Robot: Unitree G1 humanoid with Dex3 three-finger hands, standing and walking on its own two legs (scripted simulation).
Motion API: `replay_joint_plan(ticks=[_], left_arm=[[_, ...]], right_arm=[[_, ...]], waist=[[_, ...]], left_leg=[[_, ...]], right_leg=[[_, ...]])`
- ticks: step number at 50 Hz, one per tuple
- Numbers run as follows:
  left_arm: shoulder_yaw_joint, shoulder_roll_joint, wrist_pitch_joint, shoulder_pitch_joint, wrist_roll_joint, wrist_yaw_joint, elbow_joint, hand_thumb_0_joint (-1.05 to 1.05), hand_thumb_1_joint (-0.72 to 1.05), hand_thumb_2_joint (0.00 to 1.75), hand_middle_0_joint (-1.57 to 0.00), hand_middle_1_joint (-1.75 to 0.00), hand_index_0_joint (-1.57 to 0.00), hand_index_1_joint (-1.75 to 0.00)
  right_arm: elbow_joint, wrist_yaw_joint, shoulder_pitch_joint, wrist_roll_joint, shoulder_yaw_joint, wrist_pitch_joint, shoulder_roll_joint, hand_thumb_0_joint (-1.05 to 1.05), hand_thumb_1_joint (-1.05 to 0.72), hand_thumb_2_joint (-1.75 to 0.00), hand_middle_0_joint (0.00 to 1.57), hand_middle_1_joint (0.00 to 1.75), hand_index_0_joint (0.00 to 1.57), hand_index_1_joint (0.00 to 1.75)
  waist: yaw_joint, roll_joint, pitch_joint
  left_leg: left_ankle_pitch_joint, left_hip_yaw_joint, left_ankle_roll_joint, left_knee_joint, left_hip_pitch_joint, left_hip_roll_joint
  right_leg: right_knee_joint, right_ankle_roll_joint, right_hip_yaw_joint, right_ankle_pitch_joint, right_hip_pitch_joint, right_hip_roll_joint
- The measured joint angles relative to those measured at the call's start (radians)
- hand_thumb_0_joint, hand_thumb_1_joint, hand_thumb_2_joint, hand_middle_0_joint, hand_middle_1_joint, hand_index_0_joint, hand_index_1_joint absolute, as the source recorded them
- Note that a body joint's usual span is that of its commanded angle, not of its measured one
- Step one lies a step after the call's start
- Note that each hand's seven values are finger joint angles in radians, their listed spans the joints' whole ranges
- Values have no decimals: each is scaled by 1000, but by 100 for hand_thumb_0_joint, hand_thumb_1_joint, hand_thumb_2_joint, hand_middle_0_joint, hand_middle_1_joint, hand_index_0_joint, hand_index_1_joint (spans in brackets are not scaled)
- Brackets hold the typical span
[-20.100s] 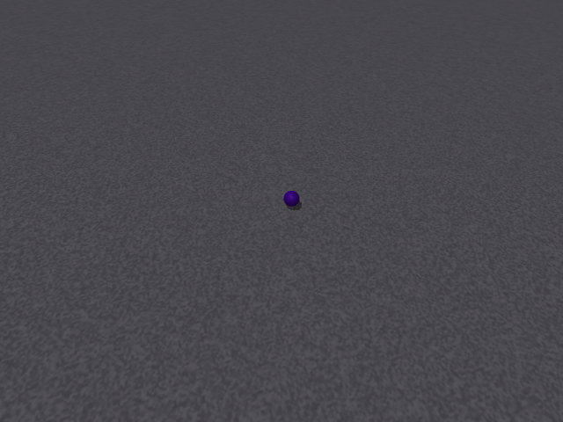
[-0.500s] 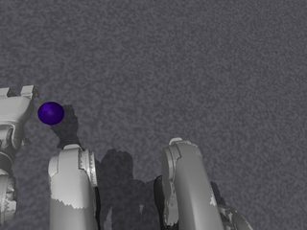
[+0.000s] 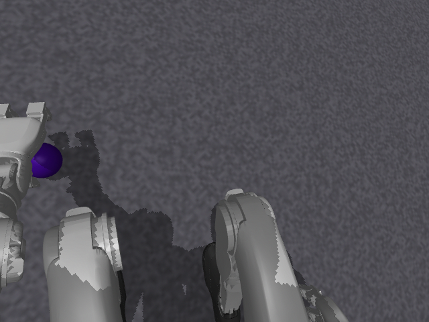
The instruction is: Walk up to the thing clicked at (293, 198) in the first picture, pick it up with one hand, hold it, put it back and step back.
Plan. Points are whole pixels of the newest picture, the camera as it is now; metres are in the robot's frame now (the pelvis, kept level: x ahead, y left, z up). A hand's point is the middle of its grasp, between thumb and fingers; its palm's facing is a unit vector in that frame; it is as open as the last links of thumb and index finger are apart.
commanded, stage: approach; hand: left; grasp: from above
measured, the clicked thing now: (42, 160) +0.45 +0.30 -0.28
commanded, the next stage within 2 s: close in in 0.18 s
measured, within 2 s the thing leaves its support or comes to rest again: neither
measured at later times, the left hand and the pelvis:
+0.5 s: hand (16, 171) +0.40 +0.31 -0.19, palm faces -0.53 -0.11 -0.84, open 14.0 cm; pelvis +0.00 +0.00 +0.01, yaw -1 degrees
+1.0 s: hand (38, 157) +0.44 +0.29 -0.24, palm faces -0.45 -0.12 -0.88, open 14.1 cm; pelvis +0.00 +0.01 -0.02, yaw -3 degrees
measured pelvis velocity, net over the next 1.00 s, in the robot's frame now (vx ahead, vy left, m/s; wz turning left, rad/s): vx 0.00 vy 0.01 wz -0.06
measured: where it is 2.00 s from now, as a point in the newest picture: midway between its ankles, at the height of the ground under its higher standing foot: (171, 310)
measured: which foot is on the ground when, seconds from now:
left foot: down 0.00-1.00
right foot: down 0.00-1.00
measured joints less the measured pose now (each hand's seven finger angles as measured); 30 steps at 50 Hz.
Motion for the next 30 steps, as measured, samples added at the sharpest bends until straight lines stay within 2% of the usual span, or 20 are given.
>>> replay_joint_plan(ticks=[6, 12, 17, 21, 25, 30], left_arm=[[60, -9, 77, -39, -3, 12, -20, 0, -52, 99, -8, -105, -9, -104], [69, -5, 140, -39, -66, -56, -24, 0, -53, 99, -8, -105, -9, -104], [66, 6, 117, 26, -114, -142, -57, 0, -53, 98, -8, -105, -9, -104], [34, 18, 46, 73, -113, -177, -79, 0, -52, 97, -8, -105, -9, -104], [16, 32, -32, 84, -73, -127, -71, 0, -51, 96, -8, -105, -10, -104], [12, 47, -65, 49, -4, -15, 24, 0, -51, 96, -8, -104, -10, -102]], right_arm=[[-18, 10, 20, -1, 9, 7, -5, 0, -91, -89, 20, 30, 20, 30], [-21, 24, 44, 22, 10, 34, -5, 0, -91, -89, 20, 30, 20, 30], [-28, 31, 61, 40, 9, 47, 3, 0, -91, -89, 20, 30, 20, 30], [-29, 32, 66, 43, 15, 45, 2, 0, -91, -89, 20, 30, 20, 30], [-25, 25, 52, 30, 20, 33, -7, 0, -90, -89, 20, 30, 20, 30], [-25, 21, 14, 0, 27, 10, -19, 0, -90, -89, 20, 30, 20, 30]], waist=[[-40, 26, 3], [-40, 56, 5], [-17, 61, 20], [9, 42, 28], [23, 16, 37], [2, -15, 41]], left_leg=[[-11, -7, 2, 4, -9, 6], [-23, -1, 11, -10, 10, 19], [-23, 4, 13, -26, 35, 20], [-15, 2, 11, -27, 41, 12], [-5, -6, 6, -12, 31, 3], [5, -15, 7, 16, 9, -6]], right_leg=[[-4, 3, -5, -2, -9, 7], [-22, 8, -1, -4, 3, 16], [-35, 7, 1, -5, 27, 14], [-35, 6, -1, -3, 37, 8], [-24, 6, -7, 1, 37, 3], [-1, 7, -13, 5, 25, 2]])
